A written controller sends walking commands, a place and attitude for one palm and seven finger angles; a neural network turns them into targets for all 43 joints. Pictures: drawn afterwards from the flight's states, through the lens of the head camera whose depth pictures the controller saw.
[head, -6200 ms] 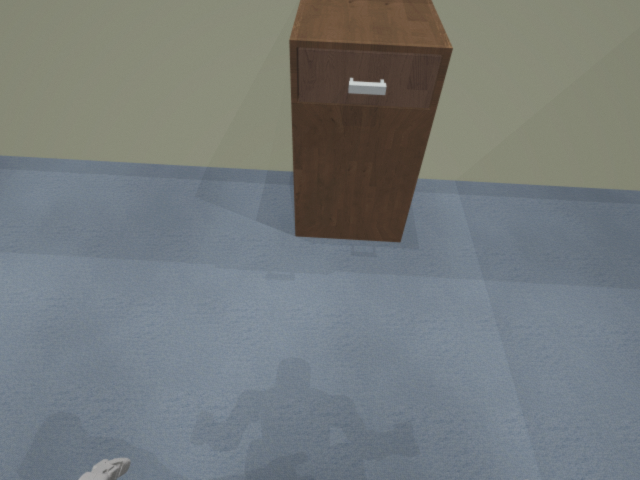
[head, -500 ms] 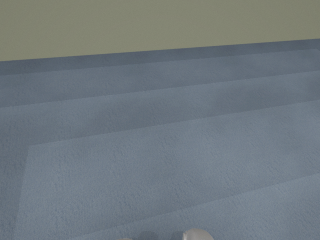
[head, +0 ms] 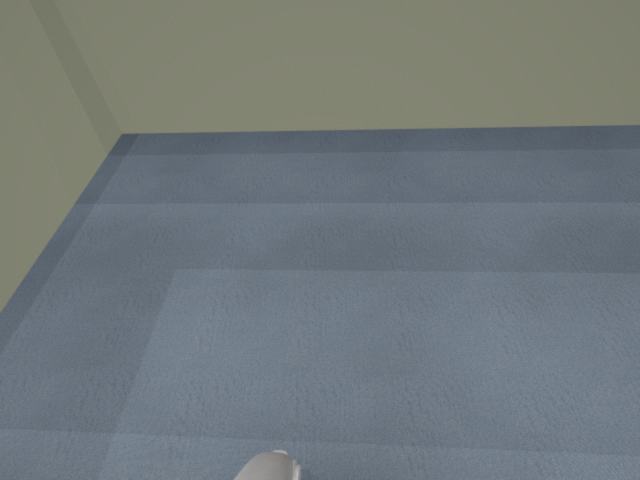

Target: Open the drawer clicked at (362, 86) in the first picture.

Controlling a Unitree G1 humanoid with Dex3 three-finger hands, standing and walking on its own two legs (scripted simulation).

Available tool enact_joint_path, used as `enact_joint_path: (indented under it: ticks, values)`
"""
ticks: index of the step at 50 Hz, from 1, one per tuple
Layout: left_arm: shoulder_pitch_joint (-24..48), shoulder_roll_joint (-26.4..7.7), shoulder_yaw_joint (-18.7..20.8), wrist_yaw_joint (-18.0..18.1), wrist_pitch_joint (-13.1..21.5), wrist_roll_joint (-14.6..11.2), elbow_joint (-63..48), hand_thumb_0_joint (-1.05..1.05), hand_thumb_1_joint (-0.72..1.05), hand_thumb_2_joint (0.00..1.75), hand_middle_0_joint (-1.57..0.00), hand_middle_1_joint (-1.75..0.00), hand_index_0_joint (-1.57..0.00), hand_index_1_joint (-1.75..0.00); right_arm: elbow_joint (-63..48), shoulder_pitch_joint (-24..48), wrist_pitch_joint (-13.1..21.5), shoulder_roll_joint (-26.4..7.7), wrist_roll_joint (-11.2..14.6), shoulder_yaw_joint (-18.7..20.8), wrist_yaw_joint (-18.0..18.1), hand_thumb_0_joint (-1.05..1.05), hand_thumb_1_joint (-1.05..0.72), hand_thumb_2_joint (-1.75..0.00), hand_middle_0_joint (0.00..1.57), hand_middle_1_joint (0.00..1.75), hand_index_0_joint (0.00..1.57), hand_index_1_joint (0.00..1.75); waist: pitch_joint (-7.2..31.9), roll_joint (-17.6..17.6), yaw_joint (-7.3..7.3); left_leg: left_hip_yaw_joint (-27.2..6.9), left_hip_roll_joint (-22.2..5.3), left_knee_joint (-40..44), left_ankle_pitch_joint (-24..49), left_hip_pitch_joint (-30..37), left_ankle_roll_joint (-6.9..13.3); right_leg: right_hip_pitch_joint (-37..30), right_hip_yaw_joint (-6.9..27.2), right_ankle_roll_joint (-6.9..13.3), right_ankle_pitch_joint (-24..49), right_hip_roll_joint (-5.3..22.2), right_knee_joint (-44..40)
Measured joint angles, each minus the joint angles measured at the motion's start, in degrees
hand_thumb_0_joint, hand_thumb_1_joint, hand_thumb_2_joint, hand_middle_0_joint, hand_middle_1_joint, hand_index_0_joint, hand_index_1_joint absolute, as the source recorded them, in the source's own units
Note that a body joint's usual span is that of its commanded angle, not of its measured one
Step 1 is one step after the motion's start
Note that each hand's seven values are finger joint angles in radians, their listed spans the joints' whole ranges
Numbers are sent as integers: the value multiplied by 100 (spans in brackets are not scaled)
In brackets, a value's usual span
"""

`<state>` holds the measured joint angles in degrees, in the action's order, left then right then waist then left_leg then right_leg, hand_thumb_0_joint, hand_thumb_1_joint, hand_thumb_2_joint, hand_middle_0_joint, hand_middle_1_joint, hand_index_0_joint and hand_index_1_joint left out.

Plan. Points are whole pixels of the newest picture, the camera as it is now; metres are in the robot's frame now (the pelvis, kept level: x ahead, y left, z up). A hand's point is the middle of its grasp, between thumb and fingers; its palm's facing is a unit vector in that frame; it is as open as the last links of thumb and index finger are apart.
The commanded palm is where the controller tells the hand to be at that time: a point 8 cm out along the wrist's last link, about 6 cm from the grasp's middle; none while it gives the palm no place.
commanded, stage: turn to face it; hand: left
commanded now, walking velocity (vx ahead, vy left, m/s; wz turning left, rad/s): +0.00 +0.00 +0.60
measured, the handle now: out of the picture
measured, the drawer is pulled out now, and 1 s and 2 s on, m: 0.00 0.00 0.00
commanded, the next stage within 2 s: none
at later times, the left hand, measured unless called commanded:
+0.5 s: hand out of the picture -0.04 +0.28 -0.18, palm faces +0.36 -0.90 -0.24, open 7.4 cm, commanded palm none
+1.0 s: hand out of the picture -0.04 +0.22 -0.14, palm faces +0.57 -0.77 -0.27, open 7.4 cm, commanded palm none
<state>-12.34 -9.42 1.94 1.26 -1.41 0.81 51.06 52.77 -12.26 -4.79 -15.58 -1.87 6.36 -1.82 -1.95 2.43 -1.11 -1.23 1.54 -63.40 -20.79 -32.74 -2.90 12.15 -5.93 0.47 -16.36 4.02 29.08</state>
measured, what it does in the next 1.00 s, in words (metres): steps on the spot, turning left: left foot, then right foot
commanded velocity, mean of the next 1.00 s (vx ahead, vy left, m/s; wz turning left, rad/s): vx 0.00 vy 0.00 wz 0.60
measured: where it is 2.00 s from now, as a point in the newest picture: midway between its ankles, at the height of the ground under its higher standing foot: outside the picture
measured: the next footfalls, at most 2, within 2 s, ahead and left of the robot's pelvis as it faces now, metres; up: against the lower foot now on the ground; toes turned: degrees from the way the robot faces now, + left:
left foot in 0.32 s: -0.01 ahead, +0.15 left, +0.00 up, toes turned +19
right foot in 0.80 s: +0.08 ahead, -0.08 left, +0.00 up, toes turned +27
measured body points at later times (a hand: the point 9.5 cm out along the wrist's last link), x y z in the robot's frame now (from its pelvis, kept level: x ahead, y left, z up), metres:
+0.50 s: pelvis -0.02 +0.05 +0.00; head +0.01 +0.09 +0.44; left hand -0.05 +0.32 -0.16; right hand +0.17 -0.16 -0.12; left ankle -0.05 +0.14 -0.74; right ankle +0.00 -0.11 -0.66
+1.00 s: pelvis -0.02 +0.00 +0.00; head +0.02 -0.01 +0.45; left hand -0.07 +0.26 -0.12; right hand +0.17 -0.20 -0.16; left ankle -0.11 +0.11 -0.65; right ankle +0.05 -0.09 -0.74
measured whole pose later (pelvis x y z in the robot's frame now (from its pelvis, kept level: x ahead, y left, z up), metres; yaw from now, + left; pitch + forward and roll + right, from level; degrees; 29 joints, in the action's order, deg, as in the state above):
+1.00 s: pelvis -0.02 +0.00 +0.00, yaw +37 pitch -1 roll +1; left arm -10.6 -10.3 1.3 1.3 -0.8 0.8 49.3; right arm 54.2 -14.1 -5.0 -15.7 -1.5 5.8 -2.0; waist -3.6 2.3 -2.3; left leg -0.8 -0.7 -66.1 -21.7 -29.0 -4.1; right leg 11.3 -8.4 -0.1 -15.9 5.3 28.5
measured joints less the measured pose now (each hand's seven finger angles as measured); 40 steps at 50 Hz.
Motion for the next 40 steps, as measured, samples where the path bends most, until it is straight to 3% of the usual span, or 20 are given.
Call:
enact_joint_path:
  ticks: [4,9,13,15,16,17,19,21,24,33,37,39,40]
  values:
    - [-75,-10,-29,-2,58,13,40,0,90,89,-20,-30,-21,-30,28,-16,-7,-9,20,-14,-27,1,-91,-90,20,30,19,30,-97,-95,-15,118,-289,-191,125,148,-148,-127,-325,8,46,165,-132]
    - [-168,-60,-35,-24,101,53,56,0,90,89,-20,-30,-21,-30,128,125,-76,12,40,-78,-29,1,-91,-90,20,30,19,30,-222,-191,114,273,-477,698,-208,662,-201,-92,-689,-45,-25,361,-23]
    - [-234,-200,29,-41,66,79,116,0,90,89,-20,-30,-21,-30,75,337,-5,77,78,-166,-23,1,-91,-90,20,30,19,30,-312,-325,247,528,-461,1807,-381,1194,-115,44,-929,-168,-156,563,262]
    - [-283,-304,79,-52,32,59,153,0,90,89,-20,-30,-21,-30,-11,414,74,103,83,-205,-24,1,-91,-90,20,30,19,30,-312,-388,279,652,-412,2571,-6,1537,-44,147,-1059,-270,-290,679,533]
    - [-322,-367,108,-59,9,35,166,0,90,89,-20,-30,-21,-30,-60,447,135,109,81,-220,-29,1,-91,-90,20,30,19,30,-295,-431,292,672,-369,2926,346,1683,89,259,-1081,-327,-400,759,782]
    - [-305,-454,151,-63,-41,10,209,0,90,89,-20,-30,-21,-30,-86,509,199,162,77,-227,-21,1,-91,-90,20,30,19,30,-325,-545,304,675,-282,2867,356,1634,251,446,-897,-413,-753,808,1215]
    - [-247,-585,204,-38,-190,10,281,0,90,90,-20,-30,-20,-30,-144,572,305,245,85,-280,1,1,-91,-90,20,30,19,30,-355,-632,328,627,-232,2739,188,1583,442,893,-360,-489,-1392,613,2287]
    - [-161,-643,243,-32,-263,7,333,0,91,90,-20,-30,-20,-30,-182,549,357,293,76,-313,58,1,-91,-90,20,30,20,30,-323,-594,291,507,-221,2872,204,1628,501,1238,-62,-525,-1373,410,3064]
    - [13,-655,257,-71,-235,-5,274,0,91,90,-20,-30,-20,-30,-176,490,355,307,62,-341,121,1,-91,-90,20,30,20,30,-301,-494,235,304,-164,3203,433,1741,516,1528,212,-578,-989,253,3480]
    - [540,-517,200,-53,-159,-31,-74,0,91,90,-20,-30,-20,-30,-82,146,284,328,33,-332,117,1,-91,-90,20,30,20,30,-218,-312,26,-250,95,3574,780,1793,510,1386,608,-630,-775,-2,2558]
    - [688,-392,139,-42,-96,-69,-222,0,91,90,-20,-30,-20,-30,-33,-6,210,281,15,-278,109,1,-91,-90,20,30,20,30,-202,-153,-100,-548,169,3406,777,1624,404,922,604,-553,-728,-209,1481]
    - [681,-345,99,-45,-15,-83,-304,0,91,90,-20,-30,-20,-30,-12,-87,174,246,35,-238,103,1,-90,-90,20,30,20,30,-165,-99,-117,-681,240,3201,713,1473,318,524,555,-509,-276,-277,599]
    - [656,-319,81,-38,45,-67,-337,0,91,90,-20,-30,-20,-30,-7,-129,161,216,62,-214,96,1,-90,-90,20,30,20,30,-142,-65,-101,-728,271,3004,627,1359,274,385,500,-339,71,-277,241]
